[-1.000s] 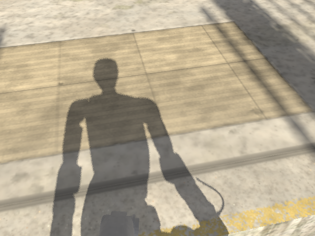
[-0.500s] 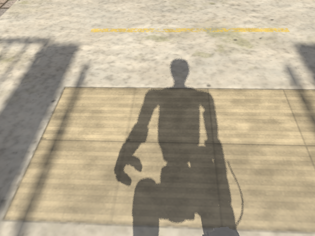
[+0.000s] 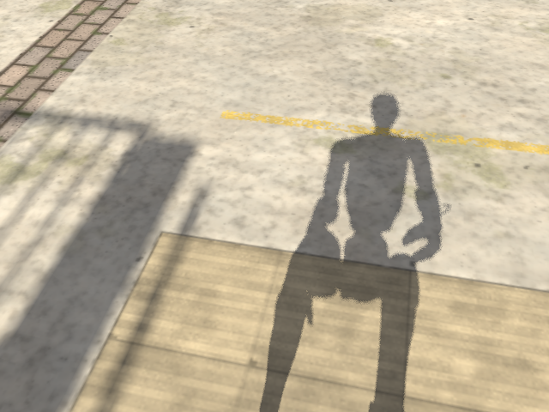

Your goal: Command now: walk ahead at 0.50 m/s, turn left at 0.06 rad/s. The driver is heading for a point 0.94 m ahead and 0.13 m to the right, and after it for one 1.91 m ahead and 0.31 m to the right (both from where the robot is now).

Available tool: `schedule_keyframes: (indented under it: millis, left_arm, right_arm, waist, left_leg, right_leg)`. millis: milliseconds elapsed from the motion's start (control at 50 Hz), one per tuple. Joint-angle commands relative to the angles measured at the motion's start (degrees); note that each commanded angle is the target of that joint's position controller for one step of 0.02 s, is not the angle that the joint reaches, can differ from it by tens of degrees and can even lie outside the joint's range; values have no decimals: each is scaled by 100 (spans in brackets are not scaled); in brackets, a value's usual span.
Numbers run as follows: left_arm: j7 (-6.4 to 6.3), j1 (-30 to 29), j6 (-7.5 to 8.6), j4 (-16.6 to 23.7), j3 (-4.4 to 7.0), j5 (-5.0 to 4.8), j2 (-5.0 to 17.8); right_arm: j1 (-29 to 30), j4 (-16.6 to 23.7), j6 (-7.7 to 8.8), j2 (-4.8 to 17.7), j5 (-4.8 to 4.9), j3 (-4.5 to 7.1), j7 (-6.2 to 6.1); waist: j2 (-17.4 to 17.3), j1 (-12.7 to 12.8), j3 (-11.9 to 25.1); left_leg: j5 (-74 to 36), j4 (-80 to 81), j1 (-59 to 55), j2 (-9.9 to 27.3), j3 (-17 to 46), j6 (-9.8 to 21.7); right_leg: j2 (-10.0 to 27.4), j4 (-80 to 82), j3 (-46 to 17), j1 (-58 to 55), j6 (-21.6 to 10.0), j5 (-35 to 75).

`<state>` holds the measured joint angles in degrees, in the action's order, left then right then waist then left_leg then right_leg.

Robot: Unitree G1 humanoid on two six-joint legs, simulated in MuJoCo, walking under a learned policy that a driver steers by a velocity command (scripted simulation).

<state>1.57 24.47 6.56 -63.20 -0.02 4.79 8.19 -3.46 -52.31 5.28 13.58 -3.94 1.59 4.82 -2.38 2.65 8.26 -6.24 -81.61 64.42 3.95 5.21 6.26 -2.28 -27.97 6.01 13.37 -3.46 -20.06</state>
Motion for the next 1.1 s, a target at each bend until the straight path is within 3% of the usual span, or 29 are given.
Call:
schedule_keyframes:
  millis: [20, 100, 160, 220, 240, 260, 280, 300, 320, 340, 380, 400, 460, 480, 540, 600, 680, 720, 760, 780, 800, 820, 840, 860, 880, 920, 960, 1020, 1100]
  left_arm:
    - [37, -20, 140, 500, 64, -50, 342]
    - [146, 244, 226, 460, 50, -303, 379]
    - [184, 514, 191, 246, 172, -312, 617]
    - [111, 299, 150, 244, 314, -302, 888]
    - [77, 295, 144, 261, 313, -232, 844]
    - [-36, 653, 165, 350, 208, -171, 429]
    - [-60, 1140, 256, 626, 7, -139, 37]
    - [95, 150, 174, 698, 95, -196, 269]
    - [129, -618, 83, 888, 261, -279, 483]
    - [87, -727, 92, 796, 306, -251, 509]
    - [63, -743, 66, 845, 264, -7, 117]
    - [71, -795, 1, 901, 218, 10, -101]
    - [86, -1214, -47, 1017, 223, -103, -98]
    - [-181, -1448, -52, 1428, 382, -855, 508]
    - [-259, -1928, -32, 1578, 309, -577, 420]
    - [-163, -2661, -87, 1763, 280, -608, 390]
    - [-76, -3204, -122, 1909, 287, -640, 544]
    - [-42, -3020, -92, 1886, 362, -603, 747]
    - [-73, -1565, -79, 1445, 590, -524, 1189]
    - [-126, -387, -89, 1236, 722, -463, 1698]
    - [-99, -96, -111, 1147, 755, -472, 1947]
    - [-119, -187, -138, 1282, 644, -488, 1534]
    - [-158, -704, -158, 1390, 598, -483, 1317]
    - [-150, -1174, -146, 1508, 542, -439, 1193]
    - [-115, -1449, -120, 1500, 501, -383, 1029]
    - [-55, -1519, -56, 1394, 441, -353, 795]
    - [-79, -1375, -28, 1310, 469, -399, 918]
    - [-178, -1096, -43, 1238, 516, -440, 1136]
    - [-229, -774, -84, 1154, 551, -529, 1279]
  right_arm:
    - [606, 408, 20, -180, -5, -49, -28]
    - [1336, 733, -190, -86, 64, 92, -104]
    - [1830, 997, -230, -50, 162, 181, -156]
    - [1518, 1031, -117, 145, 296, 347, -267]
    - [1034, 932, -46, 305, 358, 430, -337]
    - [67, 720, 12, 492, 281, 474, -399]
    - [-1332, 384, 50, 574, 276, 411, -415]
    - [-2672, -210, 11, 484, 112, 476, -498]
    - [-2553, -440, 65, 738, 39, 627, -570]
    - [-1893, -359, 82, 595, 72, 606, -611]
    - [-1086, -202, 49, -289, 215, 344, -555]
    - [-922, -146, 54, -462, 223, 286, -526]
    - [-933, -79, 133, -441, 139, 269, -472]
    - [-991, -98, 131, 147, 422, 274, -506]
    - [-1224, -97, 103, 335, 399, 269, -581]
    - [-1693, -170, 98, 424, 459, 296, -635]
    - [-2126, -307, -14, 544, 539, 371, -650]
    - [-2049, -312, -85, 625, 506, 417, -660]
    - [-1878, -244, -114, 507, 496, 380, -663]
    - [-1788, -58, -78, 364, 371, 311, -663]
    - [-2476, -45, 61, -348, 414, 109, -572]
    - [-2184, -86, 185, 135, 512, 228, -523]
    - [-1555, 114, 228, 414, 625, 310, -521]
    - [-1113, 274, 219, 493, 601, 327, -584]
    - [-906, 366, 164, 491, 516, 370, -654]
    - [-1142, 398, -8, 318, 474, 390, -686]
    - [-1065, 480, -87, 230, 472, 377, -688]
    - [-447, 686, -94, 242, 395, 340, -668]
    - [311, 872, -93, 155, 449, 263, -592]
  waist:
    - [584, -9, -300]
    - [751, 4, -710]
    - [825, 38, -890]
    - [750, -296, -607]
    - [766, -438, -115]
    - [293, -462, 1072]
    - [-1011, -701, 2288]
    - [-1064, -1290, 1716]
    - [-556, -1314, 283]
    - [-292, -963, -414]
    - [64, -392, -384]
    - [129, -226, -301]
    - [67, -187, -376]
    - [327, 132, -784]
    - [126, -31, -828]
    - [-35, -309, -842]
    - [-76, -531, -1045]
    - [-225, -363, -911]
    - [-235, 273, -178]
    - [415, 637, 670]
    - [2095, 297, 1438]
    - [1597, 425, 1468]
    - [1276, 390, 735]
    - [664, 214, 255]
    - [483, 22, -78]
    - [631, -320, -251]
    - [630, -404, -442]
    - [484, -300, -560]
    - [540, -79, -686]
  left_leg:
    - [-496, 1331, -440, 261, -447, -257]
    - [-222, 3252, -1387, 163, -700, -339]
    - [733, 4484, -1594, -88, -869, -293]
    - [866, 5417, -3039, -470, -1163, 28]
    - [293, 5244, -4438, -539, -1137, 271]
    - [-1060, 4445, -6890, 34, -699, 882]
    - [-473, 4996, -9802, 1290, 1352, 1947]
    - [451, 6220, -9798, 1690, 2683, 1758]
    - [1551, 6501, -8430, 1366, 2115, 1015]
    - [1719, 6632, -7059, 1224, 1473, 775]
    - [934, 6933, -5746, 1122, 825, 842]
    - [712, 7031, -5450, 1093, 709, 894]
    - [288, 7263, -5296, 957, 272, 1029]
    - [605, 7306, -5145, 1170, 477, 863]
    - [527, 7318, -4677, 898, -7, 669]
    - [560, 7380, -4722, 600, -355, 504]
    - [330, 6907, -6152, 904, -241, 401]
    - [-796, 6324, -6495, 961, -238, 266]
    - [-1899, 4726, -6103, 546, -543, 34]
    - [-266, 2820, -4729, 189, -840, -194]
    - [3400, 899, -2593, -751, -558, -558]
    - [3579, 100, -2011, -513, 167, -490]
    - [3120, -95, -1604, -247, 27, -445]
    - [2605, 96, -1783, 64, -141, -407]
    - [2334, 376, -2071, 225, -183, -388]
    - [2164, 768, -2616, 414, -106, -321]
    - [1977, 1274, -2506, 488, -129, -364]
    - [1193, 2349, -2214, 541, -180, -523]
    - [424, 3787, -2549, 329, -372, -592]
  right_leg:
    - [1140, 1259, -838, -213, -756, 3003]
    - [1436, 1594, -812, -672, -791, 3280]
    - [1675, 1418, -909, -1888, -779, 4211]
    - [1691, 714, -648, -2289, -580, 6482]
    - [1455, 194, -501, -1853, -361, 6920]
    - [1094, -927, -410, -765, -82, 5545]
    - [244, -2493, -515, 1628, 409, 2322]
    - [-289, -3763, -774, 2758, 358, -940]
    - [122, -4888, -1191, 3371, 13, -351]
    - [479, -5085, -1218, 3339, -204, 179]
    - [786, -4871, -1178, 2632, -416, 707]
    - [858, -4879, -1087, 2525, -367, 662]
    - [905, -4681, -981, 3128, -238, 712]
    - [1183, -4341, -1092, 3463, 66, 695]
    - [1192, -2929, -841, 3119, 292, 1803]
    - [856, -1597, -512, 2317, 283, 2460]
    - [723, -548, -508, 2518, 161, 2038]
    - [519, -209, -368, 2000, -9, 1616]
    - [273, -204, -226, 19, -294, 1672]
    - [1384, -491, -1516, -1834, -653, 2289]
    - [2559, 417, -4207, -3603, -1599, 1309]
    - [2380, 836, -4654, -3542, -1421, 664]
    - [2238, 868, -3754, -2835, -1175, 677]
    - [2074, 1014, -3102, -1852, -1071, 1150]
    - [1901, 1195, -2665, -1008, -1026, 1533]
    - [1632, 1482, -2148, -221, -982, 1671]
    - [1564, 1696, -1828, -17, -1013, 1874]
    - [1532, 1848, -1501, -180, -995, 2306]
    - [1376, 1907, -1072, -359, -811, 2244]
